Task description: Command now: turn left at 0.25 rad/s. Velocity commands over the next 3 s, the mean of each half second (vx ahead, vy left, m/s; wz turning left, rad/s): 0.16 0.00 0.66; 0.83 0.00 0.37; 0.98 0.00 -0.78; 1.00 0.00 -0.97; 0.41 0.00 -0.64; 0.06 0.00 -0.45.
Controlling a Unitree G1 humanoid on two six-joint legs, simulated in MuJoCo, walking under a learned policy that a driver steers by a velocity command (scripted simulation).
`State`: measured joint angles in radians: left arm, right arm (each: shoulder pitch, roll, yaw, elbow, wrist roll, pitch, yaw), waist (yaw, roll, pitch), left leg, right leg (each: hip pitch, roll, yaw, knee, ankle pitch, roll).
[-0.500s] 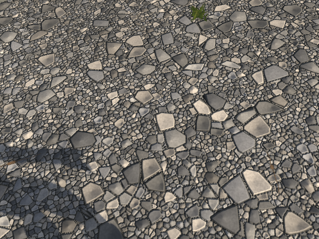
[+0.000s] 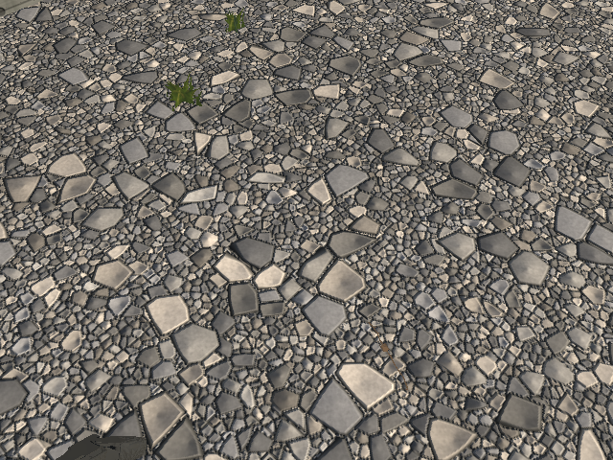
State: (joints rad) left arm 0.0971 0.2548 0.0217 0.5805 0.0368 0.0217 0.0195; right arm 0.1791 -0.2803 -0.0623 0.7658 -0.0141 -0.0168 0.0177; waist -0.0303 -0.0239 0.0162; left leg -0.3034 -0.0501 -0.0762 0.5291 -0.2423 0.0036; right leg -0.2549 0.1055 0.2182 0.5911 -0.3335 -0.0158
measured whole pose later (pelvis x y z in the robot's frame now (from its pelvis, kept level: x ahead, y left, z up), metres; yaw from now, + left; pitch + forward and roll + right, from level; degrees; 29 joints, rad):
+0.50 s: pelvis +0.04 -0.01 +0.01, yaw +24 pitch +2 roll +0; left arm 0.34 0.28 0.07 0.68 0.01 -0.07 0.03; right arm 0.22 -0.36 -0.11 0.66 0.04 0.01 0.02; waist 0.06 0.04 -0.02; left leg -0.69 0.07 -0.08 1.21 -0.18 -0.05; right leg -0.03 0.02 -0.10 0.30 -0.31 -0.05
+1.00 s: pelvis +0.27 +0.26 +0.00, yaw +33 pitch -1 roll +1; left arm 0.36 0.25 0.04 0.86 0.00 -0.03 -0.03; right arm 0.32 -0.26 -0.05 0.83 -0.03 -0.07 0.02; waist 0.03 -0.02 0.04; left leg -0.10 -0.07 0.19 0.42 -0.32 0.11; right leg -0.56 -0.12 0.05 1.28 -0.16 -0.07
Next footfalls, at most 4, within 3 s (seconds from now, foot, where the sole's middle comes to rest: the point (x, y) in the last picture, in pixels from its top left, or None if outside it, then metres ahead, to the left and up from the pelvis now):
0.24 right None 0.02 -0.10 -0.77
0.80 left None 0.24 0.29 -0.77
1.26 right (104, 407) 0.62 0.46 -0.77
1.64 left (15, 287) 0.96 0.75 -0.77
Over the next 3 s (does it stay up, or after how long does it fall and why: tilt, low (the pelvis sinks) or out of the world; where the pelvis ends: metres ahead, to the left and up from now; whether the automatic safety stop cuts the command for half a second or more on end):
stays up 1.41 0.46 0.00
